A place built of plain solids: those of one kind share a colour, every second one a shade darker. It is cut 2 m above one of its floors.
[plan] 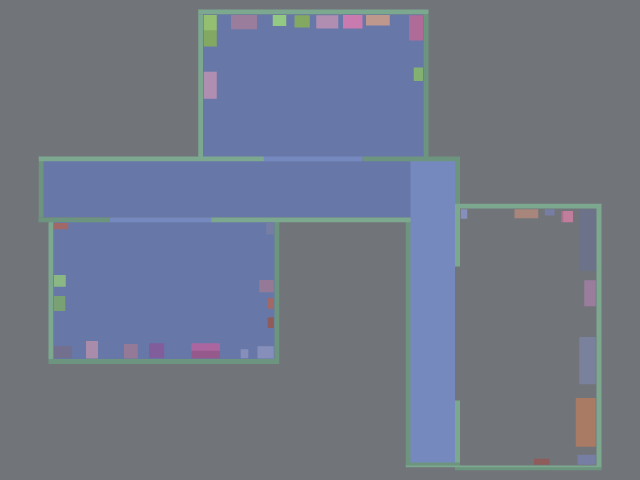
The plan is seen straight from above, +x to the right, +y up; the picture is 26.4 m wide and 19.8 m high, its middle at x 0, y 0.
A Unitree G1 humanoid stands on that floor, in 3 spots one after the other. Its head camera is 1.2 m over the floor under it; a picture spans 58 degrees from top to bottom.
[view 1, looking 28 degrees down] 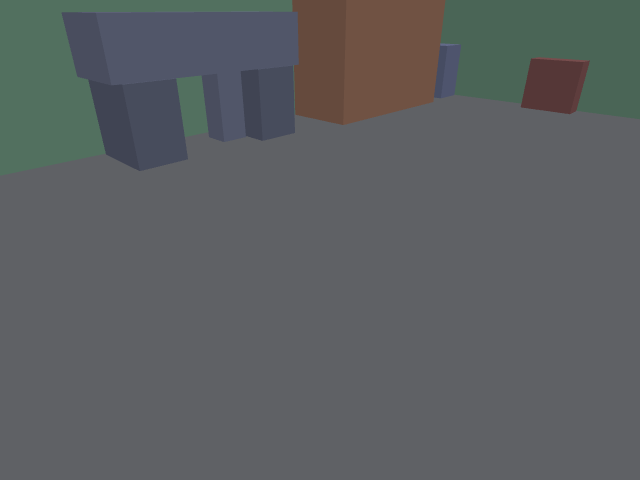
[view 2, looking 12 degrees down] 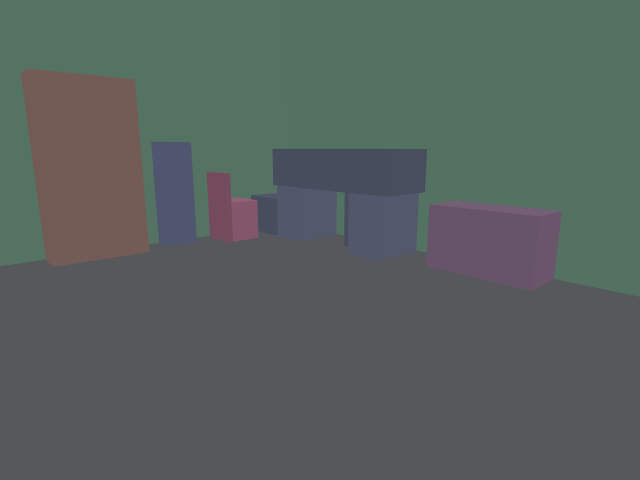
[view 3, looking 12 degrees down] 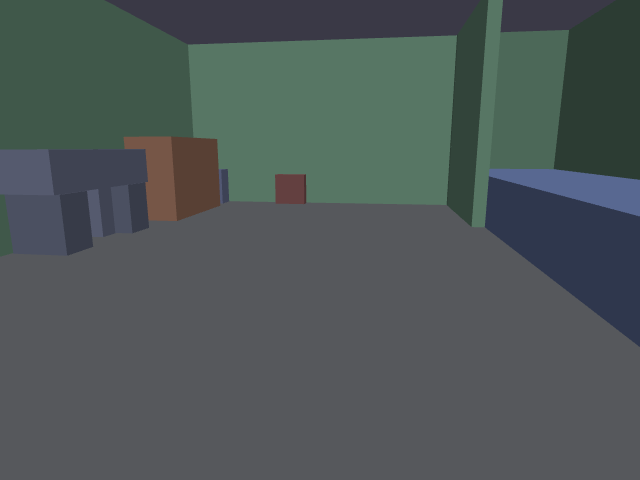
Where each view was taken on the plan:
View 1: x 7.18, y -2.63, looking -46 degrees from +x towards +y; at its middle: ground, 2.56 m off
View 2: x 7.18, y -4.14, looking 48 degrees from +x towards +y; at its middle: ground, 5.77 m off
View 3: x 7.18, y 0.25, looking -82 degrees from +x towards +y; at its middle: ground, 5.77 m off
